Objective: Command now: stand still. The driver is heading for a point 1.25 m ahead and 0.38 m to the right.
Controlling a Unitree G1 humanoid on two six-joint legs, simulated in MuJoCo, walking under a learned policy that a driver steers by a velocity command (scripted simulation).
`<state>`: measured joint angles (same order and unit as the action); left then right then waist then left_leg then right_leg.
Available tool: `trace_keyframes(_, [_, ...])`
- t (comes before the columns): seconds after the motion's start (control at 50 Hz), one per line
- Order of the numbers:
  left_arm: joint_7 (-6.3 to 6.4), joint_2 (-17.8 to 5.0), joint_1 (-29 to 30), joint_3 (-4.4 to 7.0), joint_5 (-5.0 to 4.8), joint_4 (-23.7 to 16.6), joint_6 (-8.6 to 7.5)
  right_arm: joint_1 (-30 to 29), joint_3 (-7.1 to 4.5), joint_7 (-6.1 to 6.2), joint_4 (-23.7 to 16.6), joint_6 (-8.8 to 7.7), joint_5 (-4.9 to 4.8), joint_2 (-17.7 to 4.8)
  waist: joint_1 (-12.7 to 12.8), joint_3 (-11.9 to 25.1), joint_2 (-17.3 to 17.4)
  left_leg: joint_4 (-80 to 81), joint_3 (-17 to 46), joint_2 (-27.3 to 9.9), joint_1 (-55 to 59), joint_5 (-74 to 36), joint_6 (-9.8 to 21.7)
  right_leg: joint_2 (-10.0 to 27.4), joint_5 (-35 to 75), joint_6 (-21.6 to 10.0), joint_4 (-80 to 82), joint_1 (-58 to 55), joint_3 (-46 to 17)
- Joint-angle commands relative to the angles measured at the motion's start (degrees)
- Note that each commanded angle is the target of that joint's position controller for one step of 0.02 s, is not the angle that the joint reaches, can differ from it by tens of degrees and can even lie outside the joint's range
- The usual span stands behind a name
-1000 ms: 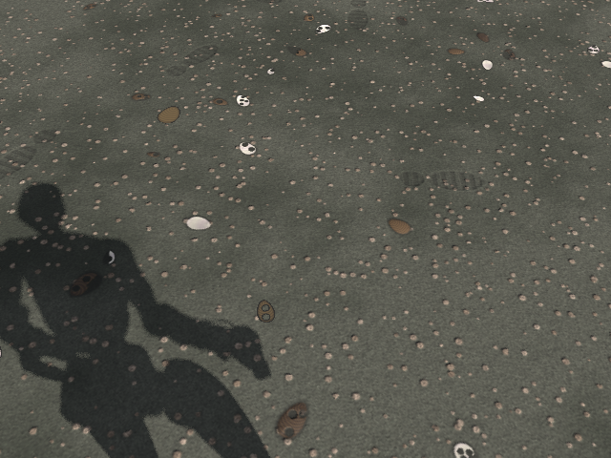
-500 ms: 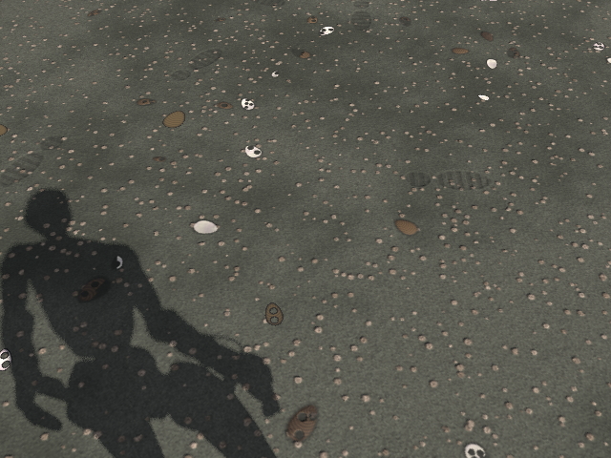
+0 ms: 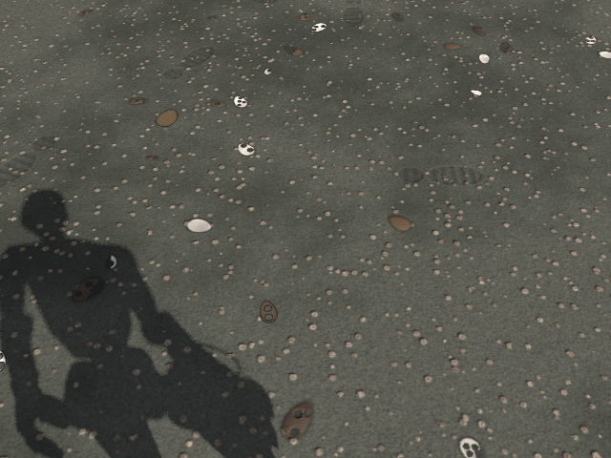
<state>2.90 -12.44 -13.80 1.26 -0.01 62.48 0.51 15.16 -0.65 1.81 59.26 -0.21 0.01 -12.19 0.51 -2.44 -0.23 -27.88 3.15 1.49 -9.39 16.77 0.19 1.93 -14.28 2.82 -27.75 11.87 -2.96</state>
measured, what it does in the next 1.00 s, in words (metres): walks ahead: left foot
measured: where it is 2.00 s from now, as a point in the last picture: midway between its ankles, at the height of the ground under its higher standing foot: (371, 286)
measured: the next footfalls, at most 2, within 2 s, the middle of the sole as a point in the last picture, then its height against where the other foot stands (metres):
left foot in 0.70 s outside the picture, level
right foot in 1.26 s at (378, 370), level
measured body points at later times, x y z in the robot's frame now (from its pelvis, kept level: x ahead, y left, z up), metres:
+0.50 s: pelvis +0.11 -0.04 +0.01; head +0.13 -0.05 +0.46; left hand +0.01 +0.19 -0.13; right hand +0.26 -0.29 -0.12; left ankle +0.20 +0.12 -0.67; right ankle +0.01 -0.13 -0.74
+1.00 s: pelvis +0.40 +0.02 +0.01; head +0.41 +0.03 +0.46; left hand +0.53 +0.29 -0.11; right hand +0.39 -0.24 -0.13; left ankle +0.37 +0.10 -0.74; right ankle +0.52 -0.15 -0.66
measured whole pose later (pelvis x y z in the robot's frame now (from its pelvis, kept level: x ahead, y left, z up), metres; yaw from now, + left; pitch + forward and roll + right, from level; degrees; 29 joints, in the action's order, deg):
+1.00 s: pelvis +0.40 +0.02 +0.01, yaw -2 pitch +0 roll +2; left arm 0.8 -15.6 -9.9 3.5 -1.1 51.1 -4.6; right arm 18.8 -2.4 -1.0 58.3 -6.0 0.5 -13.7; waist -2.6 -0.5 -2.5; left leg -12.9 -4.5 5.0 -4.0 9.3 4.5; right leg 8.0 -4.9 -1.3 -54.8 39.5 -3.0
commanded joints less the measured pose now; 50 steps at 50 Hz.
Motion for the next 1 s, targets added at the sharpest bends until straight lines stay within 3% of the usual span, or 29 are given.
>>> trace_keyframes(0.02, [0.16, -5.74, -2.67, 0.79, -0.01, -0.83, -0.34, 2.75, -0.89, 0.2, -0.82, -0.34, -0.02, -5.67, -0.05, -0.88, 0.26, 5.81, 0.72, -1.32, -3.8, -8.11, 0.63, -0.72, 7.17, -0.87, 3.5, -1.01, 1.39])
trace_keyframes(0.04, [0.18, -4.91, -3.76, 0.56, 0.0, -0.2, -0.29, 3.75, -0.75, 0.28, -0.15, -0.24, 0.0, -5.13, -0.07, 0.4, 0.63, 6.43, 0.38, -0.89, -3.36, -2.1, 0.78, -1.52, 2.11, -0.96, 3.35, -1.49, 2.29])
trace_keyframes(0.08, [0.37, -5.04, -3.66, 0.68, -0.53, -0.29, -0.27, 3.93, -1.46, 0.66, -0.22, 0.09, -0.69, -7.3, -0.52, -2.12, 2.64, 7.66, 1.99, -1.06, -6.26, 18.72, 2.98, -4.25, -14.24, -2.07, -0.57, 2.29, 4.94])
trace_keyframes(0.12, [0.11, -4.38, -1.84, 0.5, -0.5, -1.75, -1.36, 5.24, -2.06, 0.63, -0.69, -0.44, -1.15, -9.14, -1.59, -6.42, 5.82, 11.64, 9.29, -6.0, -8.63, 30.77, 6.48, -4.37, -19.04, -3.34, -5.26, 8.93, 5.13])
trace_keyframes(0.16, [-0.93, -2.05, -1.16, -0.06, -0.76, -2.79, -3.42, 7.32, -3.13, 0.3, -0.43, -1.53, -1.68, -11.63, -2.24, -7.02, 11.45, 16.77, 21.17, -14.36, -8.15, 33.36, 11.29, -3.25, -11.44, -3.85, -14.64, 11.17, 5.59])
trace_keyframes(0.18, [-1.51, -2.21, -1.71, 0.01, -1.12, -2.95, -4.3, 6.1, -3.2, 0.21, -0.96, -1.88, -1.75, -11.43, -1.33, -7.72, 11.32, 17.73, 23.69, -16.3, -9.88, 32.11, 12.61, -1.85, -10.81, -4.99, -16.02, 10.62, 4.39])
trace_keyframes(0.22, [-2.31, -1.59, -7.41, 0.04, -1.78, -1.52, -5.53, -0.15, -2.74, -0.16, -3.14, -2.16, -2.18, -9.98, 3.28, -8.39, 9.99, 14.56, 18.31, -13.66, -15.21, 26.54, 10.31, -1.49, -10.76, -7.56, -4.7, 0.96, 4.59])
trace_keyframes(0.24, [-2.4, -2.47, -12.24, 0.51, -1.47, 0.44, -5.79, -2.98, -2.38, -0.3, -4.4, -2.25, -2.29, -8.65, 5.34, -8.04, 6.37, 8.51, 12.33, -9.26, -18.77, 19.91, 7.77, -1.87, -7.5, -7.64, 2.11, -6.82, 3.16])
trace_keyframes(0.26, [-2.4, -6.77, -19.11, 1.78, -0.94, 2.27, -6.0, -4.48, -1.47, -0.49, -5.46, -2.8, -1.79, -5.14, 7.04, -4.87, -4.65, -8.24, 2.57, -2.63, -24.15, 10.88, 4.04, 5.75, -11.13, -9.4, 8.84, -14.61, -10.14])
trace_keyframes(0.28, [-3.31, -14.91, -25.34, 3.62, -0.89, 2.95, -6.54, -4.73, -1.25, -0.19, -8.0, -3.92, -1.72, -3.73, 7.79, -2.26, -19.04, -24.24, -3.29, 2.45, -32.55, 13.36, 1.85, 18.26, -17.48, -16.71, 18.38, -19.47, -34.28])
trace_keyframes(0.3, [-3.54, -11.23, -21.68, 2.33, 0.11, 1.89, -7.25, -4.47, -1.76, -0.34, -7.99, -4.84, -2.5, -6.08, 5.09, -3.81, -12.32, -35.12, 1.96, -0.3, -36.07, 14.6, 2.59, 21.1, -19.02, -18.66, 19.89, -17.19, -40.21])
trace_keyframes(0.32, [-3.56, -8.15, -17.38, 1.57, -0.12, 0.22, -7.69, -3.23, -1.8, -0.98, -7.38, -5.51, -2.93, -6.15, 3.0, -6.63, -7.67, -39.45, 3.04, -2.9, -38.7, 9.39, 3.74, 19.52, -15.99, -17.34, 19.2, -15.96, -33.91])
trace_keyframes(0.34, [-3.8, -7.13, -14.86, 1.26, -0.42, -0.94, -7.84, -2.23, -1.84, -1.41, -6.4, -5.97, -2.58, -5.76, 2.08, -6.12, -5.66, -39.59, 2.11, -4.74, -39.0, 4.16, 4.46, 16.57, -12.22, -15.41, 19.23, -16.15, -27.07])
trace_keyframes(0.38, [-3.88, -4.6, -14.31, 0.34, -0.46, -1.46, -7.22, -5.29, -2.88, -1.94, -7.0, -6.48, -1.6, -7.61, 2.14, -5.52, -4.65, -34.93, 0.03, -7.18, -38.3, -2.76, 4.3, 12.53, 1.89, -12.31, 19.78, -16.92, -16.25])
trace_keyframes(0.4, [-3.67, -3.61, -16.01, 0.01, -0.18, -1.12, -6.75, -5.98, -2.93, -2.37, -7.18, -6.43, -1.46, -6.92, 2.47, -4.36, -5.76, -32.93, -1.39, -7.26, -36.92, -4.48, 3.71, 10.91, 8.19, -11.71, 19.69, -17.39, -12.45])
trace_keyframes(0.5, [-1.83, -6.85, -17.51, 0.26, 0.32, -2.4, -5.31, -17.31, -1.23, -3.28, -11.77, -5.73, -1.38, -2.27, 4.09, -5.23, -4.58, -15.04, -5.58, -5.15, -31.55, -12.78, 0.33, 8.61, 16.51, -12.41, 21.76, -11.38, -4.36])
trace_keyframes(0.56, [-1.49, -8.62, -18.94, 0.91, -0.32, -2.31, -5.41, -21.88, -0.94, -3.81, -13.77, -5.61, -1.79, -3.41, 4.41, -6.71, -6.0, -7.64, -6.54, -3.65, -25.93, -16.7, 0.46, 9.7, 15.45, -12.94, 23.57, -8.86, -3.11])
trace_keyframes(0.62, [-1.41, -9.05, -18.23, 1.58, -1.05, -2.23, -5.24, -22.93, -1.34, -4.4, -15.23, -5.87, -1.92, -5.56, 2.3, -6.68, -5.81, -3.44, -5.0, -3.56, -24.14, -16.45, 2.77, 12.26, 21.88, -11.86, 21.25, -13.87, -2.14])
trace_keyframes(0.66, [-1.46, -10.3, -16.45, 2.19, -0.63, -2.93, -4.68, -17.82, -2.65, -4.41, -14.41, -6.11, -1.78, -8.31, -1.55, -1.62, -7.12, -3.25, -6.3, -1.09, -15.62, -14.14, 4.81, 12.67, 41.01, -10.46, 13.44, -16.9, -0.55])
trace_keyframes(0.68, [-1.52, -10.27, -15.44, 2.25, -0.21, -3.38, -4.15, -9.89, -3.9, -4.1, -12.1, -5.99, -1.92, -10.29, -5.65, 3.5, -7.51, -3.5, -7.3, 0.69, -5.79, -13.37, 6.25, 11.16, 49.82, -9.36, 4.17, -15.96, 1.09])
trace_keyframes(0.7, [-1.65, -9.83, -14.51, 1.94, 0.28, -4.33, -3.86, 0.06, -5.21, -3.57, -9.17, -5.63, -2.12, -12.6, -10.13, 9.49, -6.85, -3.73, -5.34, -0.9, 8.47, -13.23, 8.11, 8.79, 47.85, -7.63, -8.15, -9.12, 2.22])
trace_keyframes(0.72, [-2.26, -4.69, -18.76, 0.44, 0.91, -5.77, -4.39, 9.03, -6.48, -3.04, -7.44, -5.27, -0.68, -17.7, -9.55, 18.66, 3.98, -2.96, 15.57, -15.39, 30.4, -4.61, 14.85, 2.1, 25.3, -4.85, -29.71, 10.87, 4.13])
trace_keyframes(0.74, [-2.65, 0.73, -22.11, -1.08, 0.04, -5.12, -5.88, 10.88, -5.78, -3.6, -6.48, -5.17, -0.4, -16.73, -7.56, 25.74, 14.6, 8.98, 40.1, -24.46, 36.01, 7.51, 20.08, -5.94, -17.62, -3.78, -44.36, 21.93, -2.23])
trace_keyframes(0.76, [-2.86, -5.44, -15.65, 0.59, -1.99, -6.66, -7.24, 6.01, -4.42, -3.75, -6.63, -5.54, -0.91, -12.08, -7.23, 16.2, 10.98, 12.83, 37.66, -21.61, 28.31, 9.97, 16.73, -2.56, -16.44, -5.35, -50.32, 27.62, -5.45])
trace_keyframes(0.78, [-2.75, -7.99, -10.37, 1.32, -3.01, -8.49, -7.98, -0.24, -3.78, -3.77, -7.8, -5.84, -1.15, -9.99, -5.21, 7.84, 7.58, 14.09, 28.47, -20.23, 18.23, 4.55, 14.66, 0.51, -10.66, -6.32, -49.57, 29.18, -3.26])
trace_keyframes(0.8, [-2.25, -8.22, -7.88, 1.64, -2.52, -8.81, -8.18, -4.54, -3.3, -3.99, -8.62, -6.18, -0.67, -8.53, -3.28, 4.7, 2.68, 15.52, 21.48, -18.23, 9.41, -3.58, 13.63, 3.25, -5.34, -6.4, -46.89, 26.01, -2.31])
trace_keyframes(0.84, [-1.92, -5.98, -9.6, 2.1, -1.56, -8.47, -6.9, -6.89, -2.59, -4.46, -8.24, -6.61, 0.45, -5.98, 0.55, 3.39, 3.9, 18.49, 12.37, -14.17, 0.1, -9.92, 12.54, 6.27, -0.85, -6.16, -42.39, 19.11, -2.27])
trace_keyframes(0.88, [-1.81, -4.52, -9.85, 2.22, -1.37, -8.71, -5.66, -5.25, -2.49, -4.28, -6.88, -6.84, 0.06, -5.99, 1.59, 1.89, 4.4, 20.83, 8.48, -12.91, -3.48, -11.97, 13.32, 6.93, -0.4, -5.53, -39.15, 18.32, -1.16])
trace_keyframes(1.0, [-2.46, -5.06, 2.72, 2.5, -0.98, -13.62, -5.3, -0.18, -3.01, -1.89, -4.67, -6.86, 0.58, -9.56, -0.93, -1.56, 2.56, 23.43, -0.5, -12.32, -0.57, -17.57, 11.77, 6.57, 16.87, -3.9, -21.1, 27.24, -0.98])
Keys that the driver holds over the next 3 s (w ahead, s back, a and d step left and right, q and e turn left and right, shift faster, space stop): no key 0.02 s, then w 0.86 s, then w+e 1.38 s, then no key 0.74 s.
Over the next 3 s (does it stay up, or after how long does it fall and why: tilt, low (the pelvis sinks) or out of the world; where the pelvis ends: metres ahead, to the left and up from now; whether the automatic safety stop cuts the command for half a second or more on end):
stays up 1.22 -0.36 -0.01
